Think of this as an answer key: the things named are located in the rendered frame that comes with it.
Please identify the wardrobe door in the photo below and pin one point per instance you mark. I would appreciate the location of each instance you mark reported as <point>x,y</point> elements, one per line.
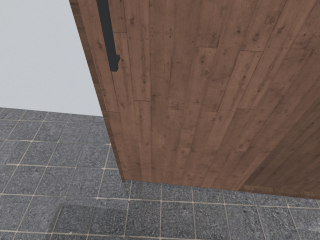
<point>205,89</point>
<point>294,163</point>

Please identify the handle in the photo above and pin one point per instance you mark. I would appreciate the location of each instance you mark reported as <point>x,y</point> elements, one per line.
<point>106,25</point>

